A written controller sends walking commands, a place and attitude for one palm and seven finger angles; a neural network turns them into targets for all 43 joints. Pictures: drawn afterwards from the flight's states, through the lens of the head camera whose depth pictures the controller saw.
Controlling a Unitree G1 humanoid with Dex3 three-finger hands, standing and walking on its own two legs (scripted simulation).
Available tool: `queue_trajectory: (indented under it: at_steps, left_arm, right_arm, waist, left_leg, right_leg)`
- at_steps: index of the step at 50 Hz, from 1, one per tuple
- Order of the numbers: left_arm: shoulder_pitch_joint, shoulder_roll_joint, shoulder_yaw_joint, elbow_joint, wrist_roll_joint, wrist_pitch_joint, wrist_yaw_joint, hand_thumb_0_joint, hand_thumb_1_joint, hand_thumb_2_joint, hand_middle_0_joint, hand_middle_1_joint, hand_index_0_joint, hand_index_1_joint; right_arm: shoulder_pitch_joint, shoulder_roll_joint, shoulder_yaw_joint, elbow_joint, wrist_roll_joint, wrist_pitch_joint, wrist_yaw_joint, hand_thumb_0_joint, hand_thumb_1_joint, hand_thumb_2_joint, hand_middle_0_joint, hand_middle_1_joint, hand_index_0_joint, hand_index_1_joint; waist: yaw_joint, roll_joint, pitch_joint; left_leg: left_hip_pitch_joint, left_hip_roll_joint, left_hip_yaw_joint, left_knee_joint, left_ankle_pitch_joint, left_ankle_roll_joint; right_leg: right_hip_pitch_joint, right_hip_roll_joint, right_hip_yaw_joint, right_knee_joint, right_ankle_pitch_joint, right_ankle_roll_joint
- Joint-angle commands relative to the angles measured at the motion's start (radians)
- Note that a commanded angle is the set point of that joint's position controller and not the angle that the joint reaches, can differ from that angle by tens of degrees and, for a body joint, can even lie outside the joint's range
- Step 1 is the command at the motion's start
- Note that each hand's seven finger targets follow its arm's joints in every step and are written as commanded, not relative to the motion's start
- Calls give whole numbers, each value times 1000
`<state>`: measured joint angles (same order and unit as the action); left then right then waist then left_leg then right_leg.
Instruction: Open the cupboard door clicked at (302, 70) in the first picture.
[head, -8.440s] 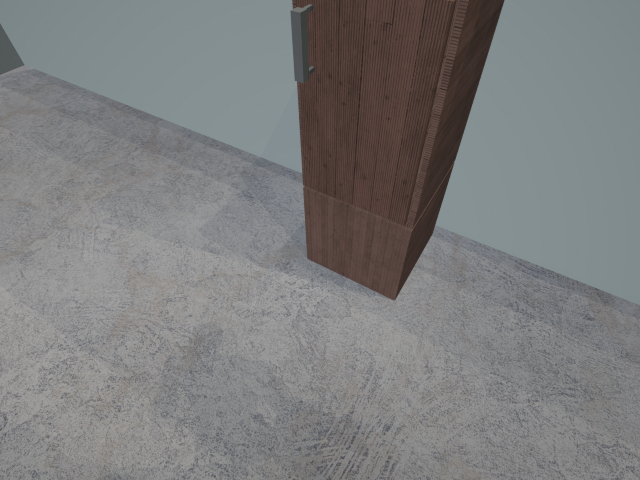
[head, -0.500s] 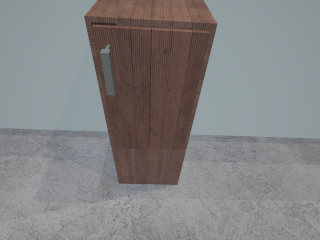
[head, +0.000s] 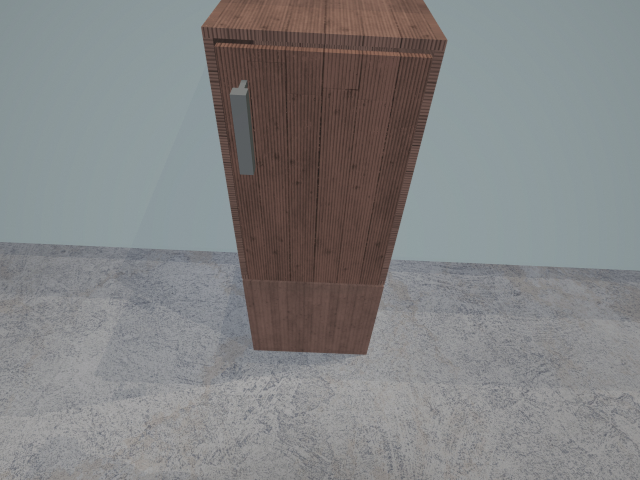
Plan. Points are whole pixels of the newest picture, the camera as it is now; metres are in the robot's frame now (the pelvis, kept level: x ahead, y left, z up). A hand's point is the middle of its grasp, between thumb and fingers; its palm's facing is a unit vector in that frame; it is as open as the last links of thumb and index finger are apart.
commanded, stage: come to a stop and stand still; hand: left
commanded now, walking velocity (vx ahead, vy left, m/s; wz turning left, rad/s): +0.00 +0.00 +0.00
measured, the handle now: (245, 128) +0.65 +0.18 +0.12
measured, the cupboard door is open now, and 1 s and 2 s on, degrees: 0 0 0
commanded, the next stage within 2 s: look again from close up in 1.46 s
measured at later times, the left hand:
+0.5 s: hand out of the picture -0.10 +0.23 -0.17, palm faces +0.02 -0.97 -0.24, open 7.3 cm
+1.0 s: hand out of the picture -0.06 +0.25 -0.17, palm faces -0.06 -0.98 -0.17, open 7.3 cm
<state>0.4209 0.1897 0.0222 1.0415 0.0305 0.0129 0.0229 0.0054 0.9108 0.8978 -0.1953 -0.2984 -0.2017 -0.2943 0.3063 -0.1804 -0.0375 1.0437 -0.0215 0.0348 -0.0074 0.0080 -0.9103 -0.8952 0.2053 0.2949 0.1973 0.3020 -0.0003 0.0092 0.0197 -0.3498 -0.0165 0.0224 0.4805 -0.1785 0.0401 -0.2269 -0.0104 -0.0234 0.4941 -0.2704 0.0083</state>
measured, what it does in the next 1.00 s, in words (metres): walks backwards: right foot, then left foot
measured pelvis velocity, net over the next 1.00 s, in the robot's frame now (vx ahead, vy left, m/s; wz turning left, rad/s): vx -0.09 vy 0.07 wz -0.06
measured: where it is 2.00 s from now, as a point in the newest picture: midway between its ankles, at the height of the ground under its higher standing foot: outside the picture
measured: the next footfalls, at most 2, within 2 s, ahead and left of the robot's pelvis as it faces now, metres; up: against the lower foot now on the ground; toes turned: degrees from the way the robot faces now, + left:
right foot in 0.46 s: -0.09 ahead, -0.04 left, +0.00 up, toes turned -8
left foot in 0.72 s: -0.03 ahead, +0.16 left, +0.00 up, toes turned +4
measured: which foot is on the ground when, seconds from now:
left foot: down 0.00-0.46, up 0.48-0.70, down 0.72-1.00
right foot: down 0.00-0.18, up 0.20-0.44, down 0.46-0.74, up 0.76-1.00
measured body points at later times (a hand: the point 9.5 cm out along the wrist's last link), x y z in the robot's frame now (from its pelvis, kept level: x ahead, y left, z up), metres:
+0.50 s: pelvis -0.08 +0.05 +0.00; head -0.11 +0.05 +0.45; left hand -0.10 +0.28 -0.15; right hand -0.06 -0.19 -0.15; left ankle +0.07 +0.09 -0.72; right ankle -0.13 -0.03 -0.74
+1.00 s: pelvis -0.09 +0.07 +0.01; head -0.08 +0.08 +0.46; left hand -0.05 +0.30 -0.15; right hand -0.19 -0.12 -0.14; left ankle -0.10 +0.19 -0.74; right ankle -0.06 -0.07 -0.69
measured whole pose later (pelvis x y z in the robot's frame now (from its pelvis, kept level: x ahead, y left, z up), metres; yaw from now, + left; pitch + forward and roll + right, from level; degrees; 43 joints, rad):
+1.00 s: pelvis -0.09 +0.07 +0.01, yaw -3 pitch -1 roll +0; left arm 0.27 0.18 0.06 1.03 0.03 0.04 -0.01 0.02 0.94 0.90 -0.19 -0.30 -0.20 -0.29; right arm 0.43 -0.08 -0.02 1.12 -0.03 -0.03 -0.05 0.01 -0.91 -0.90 0.21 0.29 0.20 0.30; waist -0.04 -0.03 0.04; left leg -0.14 0.03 0.10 0.36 -0.21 0.01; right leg -0.44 -0.08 -0.04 0.80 -0.27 0.01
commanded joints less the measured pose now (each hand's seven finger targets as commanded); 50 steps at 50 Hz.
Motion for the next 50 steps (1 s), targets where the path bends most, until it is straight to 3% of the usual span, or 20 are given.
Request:
queue_trajectory:
  at_steps: [1,3,6,8,10,12,14,18,21,23,25,26,28,31,34,35,37,38,43,50]
  left_arm:
    - [26,119,30,-32,-3,-8,9,0,900,900,-200,-300,-200,-300]
    - [-59,145,43,-52,-2,-3,16,0,900,900,-200,-300,-200,-300]
    - [-228,177,63,-101,-1,1,23,0,900,900,-200,-300,-200,-300]
    - [-184,152,56,-98,-4,3,19,0,900,900,-200,-300,-200,-300]
    - [-33,79,55,-48,-9,17,15,0,900,900,-200,-300,-200,-300]
    - [96,74,57,3,4,40,13,0,900,900,-200,-300,-200,-300]
    - [163,42,55,33,3,48,11,0,900,900,-200,-300,-200,-300]
    - [204,30,40,33,-9,49,12,0,900,900,-200,-300,-200,-300]
    - [261,41,45,50,-17,53,18,0,900,900,-200,-300,-200,-300]
    - [77,123,47,-19,5,40,40,0,900,900,-200,-300,-200,-300]
    - [-217,170,59,-126,0,16,43,0,900,900,-200,-300,-200,-300]
    - [-274,139,51,-132,-10,-18,43,0,900,900,-200,-300,-200,-300]
    - [-193,83,34,-99,-10,-36,33,0,900,900,-200,-300,-200,-300]
    - [3,88,35,-22,4,-28,21,0,900,900,-200,-300,-200,-300]
    - [37,102,41,4,2,-15,4,0,900,900,-200,-300,-200,-300]
    - [23,84,38,-1,-4,-11,-3,0,900,900,-200,-300,-200,-300]
    - [-19,2,24,-49,-10,-14,-19,0,900,900,-200,-300,-200,-300]
    - [-95,24,26,-88,0,-11,-28,0,900,900,-200,-300,-200,-300]
    - [-89,-5,29,-46,2,-5,-38,0,900,900,-200,-300,-200,-300]
    - [-179,-25,28,-78,-8,7,-32,0,900,900,-200,-300,-200,-300]
  right_arm:
    - [35,-111,-32,-35,1,-8,-11,0,-900,-900,200,300,200,300]
    - [98,-93,-41,-15,2,4,-13,0,-900,-900,200,300,200,300]
    - [191,-95,-52,16,6,-6,-13,0,-900,-900,200,300,200,300]
    - [171,-116,-44,-9,2,-26,-12,0,-900,-900,200,300,200,300]
    - [38,-192,-50,-49,-10,-41,-25,0,-900,-900,200,300,200,300]
    - [-97,-177,-38,-87,-8,-30,-24,0,-900,-900,200,300,200,300]
    - [-114,-144,-27,-89,-7,-32,-26,0,-900,-900,200,300,200,300]
    - [-20,-119,-34,-49,-14,-11,-36,0,-900,-900,200,300,200,300]
    - [74,-116,-49,-11,-8,13,-31,0,-900,-900,200,300,200,300]
    - [96,-29,-51,-2,11,28,-39,0,-900,-900,200,300,200,300]
    - [99,-110,-74,-33,2,30,-14,0,-900,-900,200,300,200,300]
    - [83,-120,-71,-18,5,25,-5,0,-900,-900,200,300,200,300]
    - [89,-61,-53,-25,7,12,4,0,-900,-900,200,300,200,300]
    - [11,-7,-28,-47,-2,-19,2,0,-900,-900,200,300,200,300]
    - [87,-2,-18,-18,-9,-42,-5,0,-900,-900,200,300,200,300]
    - [148,-13,-14,9,-8,-50,-11,0,-900,-900,200,300,200,300]
    - [258,-136,-37,30,-17,-59,-30,0,-900,-900,200,300,200,300]
    - [258,-173,-45,17,-14,-59,-40,0,-900,-900,200,300,200,300]
    - [153,-76,-11,23,-7,-86,-52,0,-900,-900,200,300,200,300]
    - [155,-82,-26,45,-15,-67,-49,0,-900,-900,200,300,200,300]
  waist:
    - [-21,-75,67]
    - [-65,-174,55]
    - [-116,-162,58]
    - [-79,55,132]
    - [7,364,150]
    - [83,246,106]
    - [98,124,55]
    - [43,143,12]
    - [33,13,80]
    - [-24,-306,142]
    - [-113,-165,124]
    - [-117,-127,159]
    - [-97,-56,161]
    - [9,-87,160]
    - [-6,-127,144]
    - [-24,-42,136]
    - [-52,288,132]
    - [-58,183,173]
    - [-8,25,82]
    - [-36,158,83]
  left_leg:
    - [101,39,-90,-2,-268,-23]
    - [222,-1,-21,234,-177,-37]
    - [265,31,-29,289,-170,-25]
    - [123,88,-165,-11,-327,-5]
    - [-257,288,-523,-455,-774,48]
    - [-389,262,-422,-492,-698,42]
    - [-288,201,-309,-472,-533,-23]
    - [31,174,-232,-460,-387,-46]
    - [13,87,-109,-382,-248,-148]
    - [-16,-48,16,252,-233,-108]
    - [6,5,-104,627,-195,-71]
    - [-27,42,-112,623,-131,-57]
    - [-46,54,-51,547,-104,-56]
    - [-81,63,31,247,-227,-37]
    - [120,35,86,0,-203,-19]
    - [206,48,36,-77,-206,-8]
    - [260,375,-452,-340,-463,121]
    - [193,449,-520,-404,-509,170]
    - [168,304,-216,-344,-76,105]
    - [135,287,-106,-258,80,111]
  right_leg:
    - [-244,-104,135,-218,-367,-62]
    - [-400,-169,182,-305,-459,-91]
    - [-450,-189,154,-260,-380,-97]
    - [-385,-87,96,-39,-336,-66]
    - [-113,44,17,370,-174,-14]
    - [9,42,20,649,-147,-25]
    - [-14,52,-2,686,-103,-18]
    - [33,49,-94,204,-272,-32]
    - [221,60,-99,-279,-154,-76]
    - [-67,-282,245,-433,-287,-209]
    - [-312,-347,238,-431,-265,-250]
    - [-312,-287,190,-409,-243,-210]
    - [-192,-229,113,-371,-149,-173]
    - [2,-237,166,-310,-198,-187]
    - [-84,-193,139,-208,-356,-144]
    - [-155,-137,92,-109,-363,-110]
    - [-376,-6,-86,267,-247,-33]
    - [-412,-48,-21,403,-223,-35]
    - [-315,-79,27,469,2,-7]
    - [-185,-69,-40,187,-28,15]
